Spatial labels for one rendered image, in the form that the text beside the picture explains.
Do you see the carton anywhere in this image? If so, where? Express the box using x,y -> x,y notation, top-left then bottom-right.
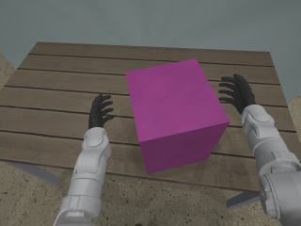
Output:
125,58 -> 230,174

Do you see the right robot forearm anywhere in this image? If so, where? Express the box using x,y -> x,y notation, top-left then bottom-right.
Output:
241,105 -> 301,177

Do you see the left robot hand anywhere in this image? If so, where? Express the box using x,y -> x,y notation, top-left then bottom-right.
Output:
88,94 -> 115,130

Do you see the left robot forearm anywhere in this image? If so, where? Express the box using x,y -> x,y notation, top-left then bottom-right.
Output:
53,127 -> 112,226

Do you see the right robot upper arm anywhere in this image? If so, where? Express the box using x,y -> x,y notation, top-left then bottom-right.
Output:
259,170 -> 301,226

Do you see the right robot hand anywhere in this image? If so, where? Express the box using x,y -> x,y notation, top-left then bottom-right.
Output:
218,73 -> 256,115

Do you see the table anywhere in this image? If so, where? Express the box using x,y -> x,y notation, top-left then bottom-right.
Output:
0,41 -> 301,209

